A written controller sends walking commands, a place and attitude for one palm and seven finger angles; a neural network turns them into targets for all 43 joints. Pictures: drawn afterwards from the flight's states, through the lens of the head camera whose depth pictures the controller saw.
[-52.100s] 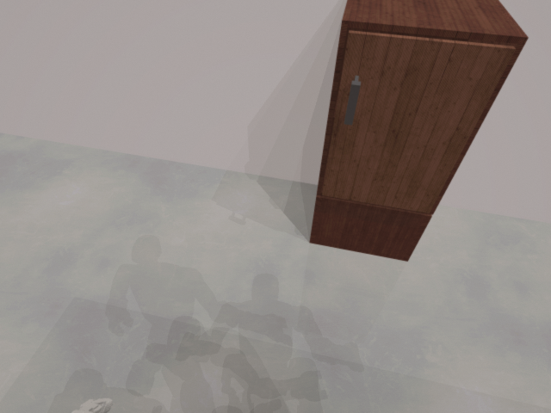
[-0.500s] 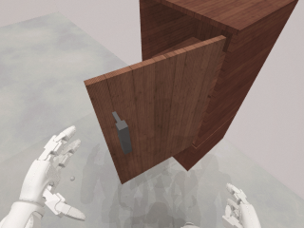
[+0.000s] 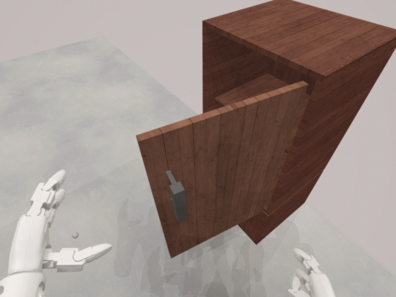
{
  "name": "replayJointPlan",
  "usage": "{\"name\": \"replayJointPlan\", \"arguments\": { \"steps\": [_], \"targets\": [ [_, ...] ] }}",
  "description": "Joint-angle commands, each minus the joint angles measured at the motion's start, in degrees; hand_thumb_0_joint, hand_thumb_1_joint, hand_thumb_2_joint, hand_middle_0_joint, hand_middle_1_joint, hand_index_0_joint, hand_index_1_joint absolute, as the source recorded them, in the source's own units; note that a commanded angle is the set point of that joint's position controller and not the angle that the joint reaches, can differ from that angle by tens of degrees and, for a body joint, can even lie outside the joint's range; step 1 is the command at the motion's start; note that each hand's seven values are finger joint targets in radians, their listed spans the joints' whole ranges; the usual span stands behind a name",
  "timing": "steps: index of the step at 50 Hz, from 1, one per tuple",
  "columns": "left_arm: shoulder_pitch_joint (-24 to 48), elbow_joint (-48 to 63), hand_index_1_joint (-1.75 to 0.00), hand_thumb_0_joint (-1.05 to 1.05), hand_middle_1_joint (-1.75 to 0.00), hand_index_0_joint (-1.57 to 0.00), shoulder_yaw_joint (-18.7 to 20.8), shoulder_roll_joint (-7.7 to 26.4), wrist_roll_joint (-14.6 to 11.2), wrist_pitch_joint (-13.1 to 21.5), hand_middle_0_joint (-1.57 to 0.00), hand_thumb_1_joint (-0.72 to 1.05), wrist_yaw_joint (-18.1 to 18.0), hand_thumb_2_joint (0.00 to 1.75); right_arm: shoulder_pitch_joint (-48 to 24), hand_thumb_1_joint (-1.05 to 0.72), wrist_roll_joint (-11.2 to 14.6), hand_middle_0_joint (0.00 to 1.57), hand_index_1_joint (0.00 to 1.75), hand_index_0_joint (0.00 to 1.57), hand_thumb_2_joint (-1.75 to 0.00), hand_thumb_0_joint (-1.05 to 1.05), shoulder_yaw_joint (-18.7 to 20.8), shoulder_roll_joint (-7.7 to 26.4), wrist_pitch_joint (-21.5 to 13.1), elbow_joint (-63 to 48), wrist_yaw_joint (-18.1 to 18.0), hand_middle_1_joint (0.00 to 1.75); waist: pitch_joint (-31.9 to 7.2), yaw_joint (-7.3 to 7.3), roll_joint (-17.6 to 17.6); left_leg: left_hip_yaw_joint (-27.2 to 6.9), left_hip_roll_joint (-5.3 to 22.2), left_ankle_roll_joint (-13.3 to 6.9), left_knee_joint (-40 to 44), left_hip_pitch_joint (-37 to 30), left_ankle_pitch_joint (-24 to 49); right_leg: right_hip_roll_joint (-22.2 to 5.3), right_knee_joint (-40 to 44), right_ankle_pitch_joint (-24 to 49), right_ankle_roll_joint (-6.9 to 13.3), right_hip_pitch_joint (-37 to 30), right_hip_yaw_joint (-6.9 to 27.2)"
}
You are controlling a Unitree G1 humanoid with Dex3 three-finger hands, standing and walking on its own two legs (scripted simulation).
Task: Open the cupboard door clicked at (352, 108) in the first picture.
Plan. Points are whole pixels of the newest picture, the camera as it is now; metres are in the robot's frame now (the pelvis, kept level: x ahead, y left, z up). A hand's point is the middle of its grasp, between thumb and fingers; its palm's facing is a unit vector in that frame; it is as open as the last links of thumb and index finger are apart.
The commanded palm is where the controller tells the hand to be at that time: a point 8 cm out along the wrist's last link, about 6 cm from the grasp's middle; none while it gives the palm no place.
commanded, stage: draw the hand back to the body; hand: left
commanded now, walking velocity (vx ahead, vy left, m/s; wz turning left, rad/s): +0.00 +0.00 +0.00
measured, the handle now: (175, 196) +0.33 +0.10 +0.01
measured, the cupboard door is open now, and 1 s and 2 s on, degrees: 80 80 80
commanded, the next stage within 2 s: step back with the hand held close in 0.78 s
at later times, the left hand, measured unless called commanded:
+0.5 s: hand (46, 201) +0.20 +0.25 +0.18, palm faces +0.46 -0.77 -0.44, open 8.2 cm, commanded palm +0.15 +0.28 +0.18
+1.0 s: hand (47, 211) +0.18 +0.23 +0.18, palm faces +0.45 -0.77 -0.44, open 7.4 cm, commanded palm +0.13 +0.27 +0.19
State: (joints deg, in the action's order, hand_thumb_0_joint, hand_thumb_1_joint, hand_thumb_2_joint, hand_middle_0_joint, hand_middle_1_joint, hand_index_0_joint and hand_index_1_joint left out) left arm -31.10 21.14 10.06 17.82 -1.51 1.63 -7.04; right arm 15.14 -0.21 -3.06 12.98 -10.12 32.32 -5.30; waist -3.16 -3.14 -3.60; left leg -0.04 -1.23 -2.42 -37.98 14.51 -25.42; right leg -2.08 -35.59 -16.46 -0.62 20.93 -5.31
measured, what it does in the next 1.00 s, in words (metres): stands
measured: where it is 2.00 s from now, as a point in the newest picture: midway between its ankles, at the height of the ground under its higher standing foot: outside the picture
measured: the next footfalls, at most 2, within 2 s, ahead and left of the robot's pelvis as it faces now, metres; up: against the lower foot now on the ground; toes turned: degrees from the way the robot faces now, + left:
right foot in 1.80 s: -0.12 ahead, -0.13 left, +0.00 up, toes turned +4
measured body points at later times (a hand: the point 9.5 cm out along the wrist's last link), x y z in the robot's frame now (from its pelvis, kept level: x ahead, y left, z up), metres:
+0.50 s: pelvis +0.01 -0.02 +0.02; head +0.00 -0.04 +0.47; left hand +0.17 +0.29 +0.20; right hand +0.20 -0.24 -0.07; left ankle -0.06 +0.09 -0.72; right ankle +0.02 -0.13 -0.72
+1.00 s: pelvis -0.02 -0.03 +0.02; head -0.03 -0.05 +0.47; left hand +0.15 +0.27 +0.21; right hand +0.16 -0.25 -0.07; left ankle -0.06 +0.09 -0.72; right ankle +0.02 -0.13 -0.72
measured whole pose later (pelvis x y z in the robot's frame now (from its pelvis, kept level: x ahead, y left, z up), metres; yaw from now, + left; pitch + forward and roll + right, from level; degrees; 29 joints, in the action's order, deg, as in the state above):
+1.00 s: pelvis -0.02 -0.03 +0.02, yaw -1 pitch -4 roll -1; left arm -25.1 20.7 20.9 19.9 -0.9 8.3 -6.8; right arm 10.8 -0.7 -1.3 13.2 -7.0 36.8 -4.1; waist 1.2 -2.6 -4.1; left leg 0.0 0.9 -0.3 -24.4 3.3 -17.5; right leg 0.6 -21.4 -8.5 1.7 9.5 -5.5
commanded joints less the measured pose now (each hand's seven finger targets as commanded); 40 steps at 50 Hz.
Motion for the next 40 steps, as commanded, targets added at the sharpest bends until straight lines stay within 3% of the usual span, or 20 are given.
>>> {"name": "replayJointPlan", "arguments": {
  "steps": [1, 8, 18, 20, 24, 29, 31, 36, 40],
  "targets": [
    [6.34, 13.32, -0.30, 0.00, -0.30, -0.18, 7.37, 9.33, 0.64, 4.32, -0.18, 0.23, -2.02, 0.62, -6.41, -0.90, 0.01, 0.20, 0.30, 0.20, -0.90, 0.00, 2.70, 6.71, -3.43, -7.82, -0.89, 0.30, -3.89, 0.47, -0.87, -3.01, 2.58, 3.62, 11.18, 1.79, 27.42, 0.68, 5.65, 11.28, 2.09, -13.23, 1.64],
    [5.67, 11.27, -0.30, 0.00, -0.30, -0.19, 10.92, 10.04, 0.34, 4.94, -0.19, 0.48, -1.58, 0.72, -8.08, -0.90, -0.17, 0.20, 0.30, 0.20, -0.90, 0.00, 3.06, 6.34, -2.74, -5.80, -0.14, 0.30, -1.87, -0.45, 0.87, -1.68, 2.74, 3.61, 14.44, -1.91, 32.66, 0.82, 9.28, 16.55, 1.95, -18.00, 1.59],
    [8.58, 14.03, -0.30, 0.00, -0.30, -0.20, 16.51, 13.43, -0.14, 6.52, -0.20, 0.83, -1.07, 0.87, -9.33, -0.90, -0.27, 0.20, 0.30, 0.20, -0.90, 0.00, 3.65, 6.14, -1.54, -4.71, 0.54, 0.30, -2.84, -0.97, -1.01, -0.44, 2.67, 3.12, 16.57, -6.62, 36.87, 1.03, 12.37, 21.36, 1.84, -21.77, 2.39],
    [9.45, 12.74, -0.30, 0.00, -0.30, -0.20, 17.55, 13.97, -0.35, 6.52, -0.20, 0.90, -1.04, 0.90, -9.86, -0.90, -0.24, 0.20, 0.30, 0.20, -0.90, 0.00, 3.77, 6.27, -1.26, -4.32, 0.49, 0.30, -1.33, -0.99, -0.56, -0.19, 2.58, 2.74, 16.95, -6.75, 35.12, 1.06, 13.37, 21.04, 1.89, -21.41, 2.56],
    [8.77, 9.29, -0.30, 0.00, -0.30, -0.20, 14.66, 10.63, -0.57, 6.33, -0.20, 0.90, -0.32, 0.90, -9.89, -0.90, 0.10, 0.20, 0.30, 0.20, -0.90, 0.00, 4.04, 6.31, -0.29, -4.09, 0.80, 0.30, 1.47, -0.45, 0.93, 0.20, 2.62, 2.05, 18.08, -6.60, 30.00, 1.21, 14.55, 17.46, 1.53, -19.79, 2.53],
    [9.47, 10.59, -0.30, 0.00, -0.30, -0.20, 15.54, 12.31, -0.39, 6.92, -0.20, 0.90, -0.52, 0.90, -10.68, -0.90, -0.12, 0.20, 0.30, 0.20, -0.90, 0.00, 4.21, 6.30, -0.14, -4.48, 0.53, 0.30, -0.94, -0.96, 1.94, 0.41, 2.10, 1.36, 18.51, -7.34, 26.84, 1.13, 15.13, 16.74, 1.51, -21.40, 3.08],
    [9.74, 11.93, -0.30, 0.00, -0.30, -0.20, 16.26, 13.22, -0.31, 7.25, -0.20, 0.90, -0.69, 0.90, -11.07, -0.90, -0.26, 0.20, 0.30, 0.20, -0.90, 0.00, 4.10, 6.14, -0.38, -4.48, 0.38, 0.30, -1.86, -1.10, 0.59, 0.44, 1.92, 1.35, 18.65, -7.39, 26.79, 0.96, 15.12, 17.08, 1.60, -22.29, 3.30],
    [10.86, 12.12, -0.30, 0.00, -0.30, -0.20, 16.27, 13.44, -0.02, 7.54, -0.20, 0.90, -0.97, 0.90, -11.31, -0.90, -0.27, 0.20, 0.30, 0.20, -0.90, 0.00, 3.84, 5.78, -1.06, -3.84, 0.18, 0.30, 0.67, -0.87, -2.03, 0.46, 1.65, 1.46, 19.16, -7.13, 24.59, 1.04, 16.28, 15.10, 1.74, -21.17, 3.42],
    [10.26, 9.57, -0.30, 0.00, -0.30, -0.20, 16.03, 12.95, 0.01, 7.60, -0.20, 0.90, -0.81, 0.90, -11.48, -0.90, -0.23, 0.20, 0.30, 0.20, -0.90, 0.00, 4.10, 5.97, -1.34, -3.34, 0.17, 0.30, 2.39, -0.94, 0.82, 0.38, 1.75, 1.30, 19.51, -6.78, 22.70, 1.33, 17.29, 13.16, 1.69, -20.37, 3.53]
  ]
}}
